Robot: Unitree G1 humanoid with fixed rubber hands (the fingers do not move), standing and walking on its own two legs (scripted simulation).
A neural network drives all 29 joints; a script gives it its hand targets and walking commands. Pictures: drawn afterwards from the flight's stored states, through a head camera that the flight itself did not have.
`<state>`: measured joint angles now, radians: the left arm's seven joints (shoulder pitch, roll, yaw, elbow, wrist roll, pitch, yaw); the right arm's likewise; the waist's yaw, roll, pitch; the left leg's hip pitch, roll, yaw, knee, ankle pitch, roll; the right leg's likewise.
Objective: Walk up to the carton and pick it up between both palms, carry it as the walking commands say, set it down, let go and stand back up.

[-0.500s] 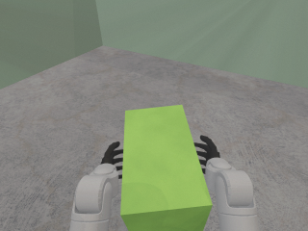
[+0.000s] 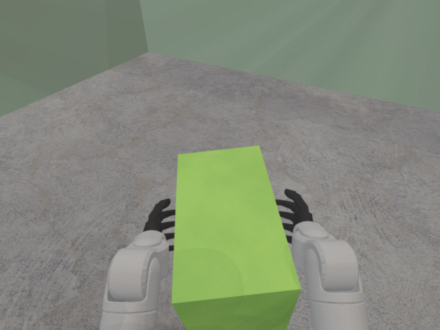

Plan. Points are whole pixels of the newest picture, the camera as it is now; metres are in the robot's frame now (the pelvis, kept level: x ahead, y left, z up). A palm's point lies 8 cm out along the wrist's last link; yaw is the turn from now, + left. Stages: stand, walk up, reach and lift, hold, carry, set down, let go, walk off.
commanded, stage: carry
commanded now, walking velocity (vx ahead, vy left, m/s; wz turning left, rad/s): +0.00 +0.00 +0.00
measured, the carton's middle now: (229, 249) +0.29 -0.01 +0.03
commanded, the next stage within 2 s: hold in 0.78 s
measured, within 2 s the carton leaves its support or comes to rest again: neither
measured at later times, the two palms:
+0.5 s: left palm (165, 240) +0.28 +0.11 +0.08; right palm (307, 233) +0.29 -0.14 +0.09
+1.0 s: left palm (164, 238) +0.31 +0.12 +0.04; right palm (293, 228) +0.32 -0.13 +0.05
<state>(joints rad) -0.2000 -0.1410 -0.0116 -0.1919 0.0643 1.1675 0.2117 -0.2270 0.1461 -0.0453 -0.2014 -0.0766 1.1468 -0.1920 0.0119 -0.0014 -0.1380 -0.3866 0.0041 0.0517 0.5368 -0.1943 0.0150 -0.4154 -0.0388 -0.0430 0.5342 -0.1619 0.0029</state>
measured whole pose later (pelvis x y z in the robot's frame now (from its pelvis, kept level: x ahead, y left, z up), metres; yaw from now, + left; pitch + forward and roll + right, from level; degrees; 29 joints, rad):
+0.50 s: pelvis -0.01 -0.01 +0.00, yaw +0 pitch +3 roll +0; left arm -0.25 -0.15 0.02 -0.06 0.10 1.04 0.18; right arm -0.27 0.16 -0.08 -0.08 -0.11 1.02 -0.17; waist 0.00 0.00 -0.10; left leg -0.40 0.02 0.05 0.54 -0.18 0.00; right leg -0.43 -0.03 -0.05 0.54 -0.15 -0.01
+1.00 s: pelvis +0.01 -0.01 +0.00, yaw +0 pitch -5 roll +0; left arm -0.36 -0.18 0.18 0.33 0.22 0.75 0.10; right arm -0.39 0.19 -0.19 0.30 -0.24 0.75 -0.12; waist 0.02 0.02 0.04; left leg -0.25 -0.03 -0.06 0.59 -0.25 0.00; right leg -0.26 0.03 0.01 0.56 -0.21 -0.01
